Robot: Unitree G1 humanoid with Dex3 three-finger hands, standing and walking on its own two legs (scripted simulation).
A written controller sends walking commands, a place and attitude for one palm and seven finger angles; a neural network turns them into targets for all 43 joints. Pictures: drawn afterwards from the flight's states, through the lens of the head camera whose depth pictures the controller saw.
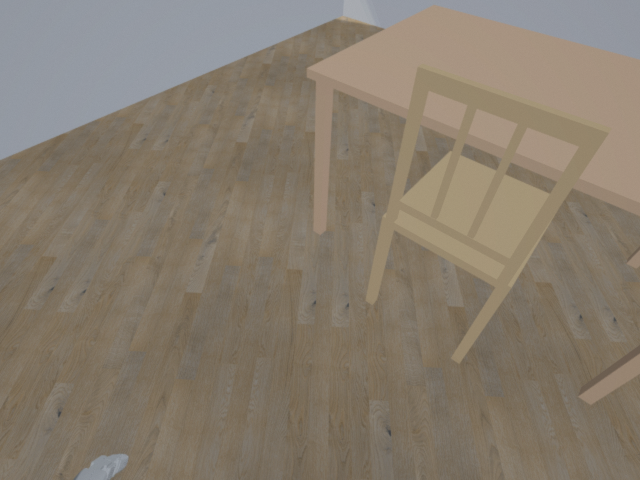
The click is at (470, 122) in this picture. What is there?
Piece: chair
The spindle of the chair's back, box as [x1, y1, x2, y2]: [430, 105, 476, 218]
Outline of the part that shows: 467,105 430,216 434,218 438,216 476,109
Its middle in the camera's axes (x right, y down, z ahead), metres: +0.30 -0.16 +0.90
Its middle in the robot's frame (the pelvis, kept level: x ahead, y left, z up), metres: +0.79 -0.27 -0.07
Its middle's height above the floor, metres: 0.70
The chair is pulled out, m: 0.00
